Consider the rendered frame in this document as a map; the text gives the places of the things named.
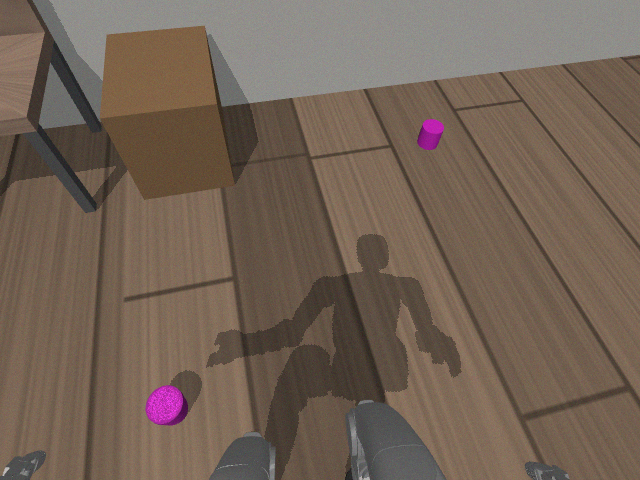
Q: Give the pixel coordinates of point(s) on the right robot hand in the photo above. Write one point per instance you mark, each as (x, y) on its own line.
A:
(538, 471)

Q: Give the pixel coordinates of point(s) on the chair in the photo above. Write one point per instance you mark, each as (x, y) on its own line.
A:
(26, 50)

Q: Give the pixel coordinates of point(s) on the left robot hand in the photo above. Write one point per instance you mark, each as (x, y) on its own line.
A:
(23, 468)

